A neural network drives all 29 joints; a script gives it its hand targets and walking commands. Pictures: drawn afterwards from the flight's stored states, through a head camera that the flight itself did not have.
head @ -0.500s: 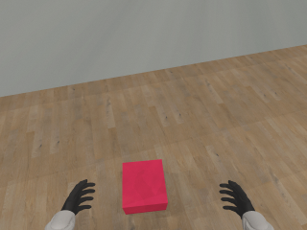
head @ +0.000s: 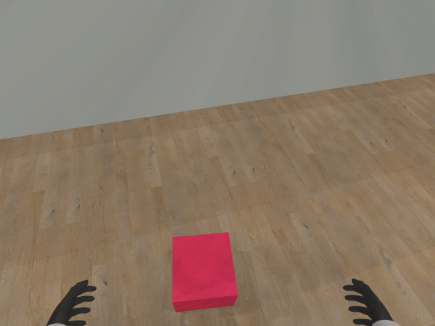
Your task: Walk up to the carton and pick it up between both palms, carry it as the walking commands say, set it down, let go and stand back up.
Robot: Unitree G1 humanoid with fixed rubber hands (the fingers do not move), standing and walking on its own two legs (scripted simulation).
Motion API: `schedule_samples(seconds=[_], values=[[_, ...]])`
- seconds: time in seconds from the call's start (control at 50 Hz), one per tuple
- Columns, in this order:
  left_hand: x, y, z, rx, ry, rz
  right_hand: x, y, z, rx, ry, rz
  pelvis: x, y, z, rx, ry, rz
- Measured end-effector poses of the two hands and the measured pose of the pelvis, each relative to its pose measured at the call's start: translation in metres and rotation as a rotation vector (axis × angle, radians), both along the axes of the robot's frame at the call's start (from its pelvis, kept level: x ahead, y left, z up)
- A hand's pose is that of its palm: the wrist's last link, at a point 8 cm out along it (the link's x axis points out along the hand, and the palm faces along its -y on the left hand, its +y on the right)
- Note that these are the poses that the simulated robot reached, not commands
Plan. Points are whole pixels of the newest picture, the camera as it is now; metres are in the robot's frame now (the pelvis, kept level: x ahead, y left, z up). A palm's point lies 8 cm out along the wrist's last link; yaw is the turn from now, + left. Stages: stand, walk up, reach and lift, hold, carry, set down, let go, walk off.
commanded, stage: stand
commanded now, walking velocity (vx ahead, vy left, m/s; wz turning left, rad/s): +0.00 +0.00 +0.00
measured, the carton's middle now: (202, 271) +0.41 +0.04 -0.69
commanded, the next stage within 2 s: none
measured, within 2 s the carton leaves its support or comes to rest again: neither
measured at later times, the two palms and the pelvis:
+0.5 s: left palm out of the picture +0.12 +0.30 -0.09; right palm out of the picture +0.11 -0.30 -0.09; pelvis +0.00 +0.01 +0.01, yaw -1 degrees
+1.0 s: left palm out of the picture +0.09 +0.31 -0.10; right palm out of the picture +0.08 -0.31 -0.09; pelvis -0.01 +0.00 +0.01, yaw +0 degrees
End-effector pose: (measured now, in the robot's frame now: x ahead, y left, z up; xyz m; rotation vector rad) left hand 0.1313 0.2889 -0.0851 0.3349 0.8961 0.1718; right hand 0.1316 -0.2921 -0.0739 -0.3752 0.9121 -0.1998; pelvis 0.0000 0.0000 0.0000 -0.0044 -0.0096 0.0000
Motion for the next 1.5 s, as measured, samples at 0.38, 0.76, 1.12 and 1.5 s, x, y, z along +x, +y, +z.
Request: schedule_samples(seconds=[0.38, 0.76, 1.12, 1.5], values=[[-0.001, 0.007, -0.007, 0.011, 0.073, -0.002, -0.013, 0.0, -0.011, 0.008, 0.08, -0.042, 0.005, 0.006, 0.004, 0.004, -0.013, -0.009], [-0.031, 0.015, -0.011, 0.023, 0.148, 0.021, -0.045, -0.012, -0.014, -0.002, 0.157, -0.072, -0.007, 0.004, 0.008, 0.003, -0.027, -0.007], [-0.047, 0.02, -0.012, 0.031, 0.186, 0.039, -0.056, -0.016, -0.016, -0.003, 0.188, -0.076, -0.014, 0.003, 0.009, 0.002, -0.031, -0.003], [-0.053, 0.023, -0.013, 0.032, 0.208, 0.048, -0.058, -0.017, -0.016, -0.007, 0.202, -0.077, -0.016, 0.003, 0.01, 0.001, -0.032, -0.001]])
